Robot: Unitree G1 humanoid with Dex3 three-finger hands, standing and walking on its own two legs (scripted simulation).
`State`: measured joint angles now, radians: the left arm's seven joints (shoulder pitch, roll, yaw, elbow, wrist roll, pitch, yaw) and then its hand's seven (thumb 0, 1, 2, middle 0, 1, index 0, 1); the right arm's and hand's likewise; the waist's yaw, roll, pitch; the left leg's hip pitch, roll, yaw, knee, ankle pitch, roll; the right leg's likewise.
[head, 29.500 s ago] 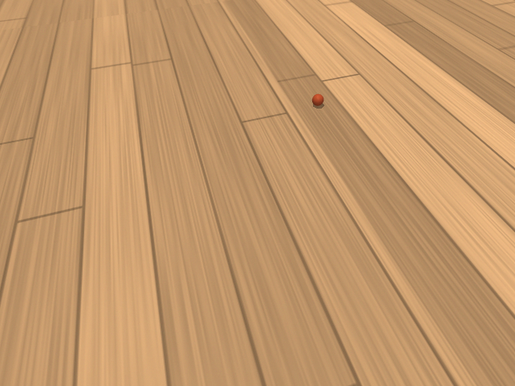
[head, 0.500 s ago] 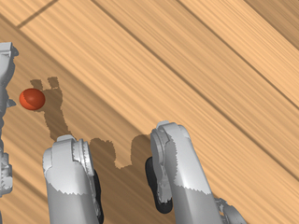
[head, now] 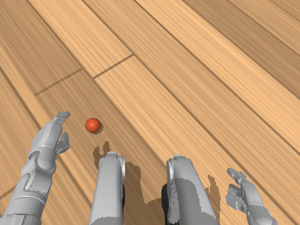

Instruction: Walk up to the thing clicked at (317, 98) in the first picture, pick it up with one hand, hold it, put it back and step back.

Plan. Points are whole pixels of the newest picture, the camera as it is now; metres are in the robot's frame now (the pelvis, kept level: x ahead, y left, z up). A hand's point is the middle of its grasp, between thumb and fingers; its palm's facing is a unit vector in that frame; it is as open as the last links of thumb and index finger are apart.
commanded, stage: home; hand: left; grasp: from above
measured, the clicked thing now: (93, 125) +0.49 +0.27 -0.48
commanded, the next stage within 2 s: none
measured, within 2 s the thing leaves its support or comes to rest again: neither
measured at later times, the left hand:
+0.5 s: hand (46, 160) +0.24 +0.20 +0.11, palm faces +0.12 -0.97 -0.23, open 7.4 cm
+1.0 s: hand (35, 174) +0.22 +0.19 +0.15, palm faces +0.15 -0.97 -0.19, open 7.4 cm
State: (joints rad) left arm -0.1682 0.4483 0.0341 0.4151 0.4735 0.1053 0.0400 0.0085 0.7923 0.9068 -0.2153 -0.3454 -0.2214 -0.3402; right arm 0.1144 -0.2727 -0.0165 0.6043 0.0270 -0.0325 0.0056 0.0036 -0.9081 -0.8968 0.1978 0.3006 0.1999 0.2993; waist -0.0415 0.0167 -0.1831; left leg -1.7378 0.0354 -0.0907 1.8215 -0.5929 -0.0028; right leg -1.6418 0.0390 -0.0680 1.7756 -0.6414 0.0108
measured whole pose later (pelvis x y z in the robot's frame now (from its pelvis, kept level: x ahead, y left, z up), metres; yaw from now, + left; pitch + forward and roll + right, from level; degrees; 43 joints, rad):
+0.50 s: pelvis +0.07 +0.00 +0.17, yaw +5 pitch +15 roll -4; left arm 0.38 0.24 0.04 -0.03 -0.05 0.43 0.07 0.02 0.90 0.90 -0.20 -0.30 -0.21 -0.30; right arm 0.28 -0.20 0.06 0.54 0.04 -0.15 -0.16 0.01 -0.91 -0.90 0.20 0.30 0.20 0.30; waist -0.07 0.05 -0.18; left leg -0.93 0.03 -0.07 1.15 -0.49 -0.01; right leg -0.83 0.03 -0.06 1.09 -0.52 0.00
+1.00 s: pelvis +0.08 +0.00 +0.20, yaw +6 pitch +10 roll -3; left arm 0.50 0.22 0.03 -0.13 -0.05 0.44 0.01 0.02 0.91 0.90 -0.20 -0.30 -0.20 -0.30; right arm 0.28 -0.22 0.04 0.51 0.01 -0.23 -0.19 0.01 -0.90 -0.90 0.20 0.30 0.20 0.30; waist -0.03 0.05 -0.15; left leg -0.72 0.02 -0.07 1.00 -0.46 -0.01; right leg -0.62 0.02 -0.06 0.94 -0.49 0.00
